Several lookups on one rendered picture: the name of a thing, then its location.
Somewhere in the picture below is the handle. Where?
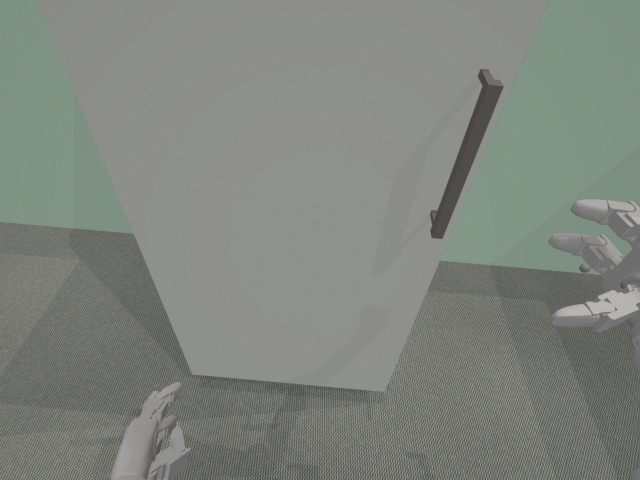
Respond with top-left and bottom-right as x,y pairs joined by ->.
430,69 -> 504,239

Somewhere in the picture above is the right robot hand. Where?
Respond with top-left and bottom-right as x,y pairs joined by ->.
548,199 -> 640,333

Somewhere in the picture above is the left robot hand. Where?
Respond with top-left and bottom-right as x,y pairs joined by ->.
110,382 -> 190,480

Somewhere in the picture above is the fridge door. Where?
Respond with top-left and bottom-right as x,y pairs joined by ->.
37,0 -> 548,392

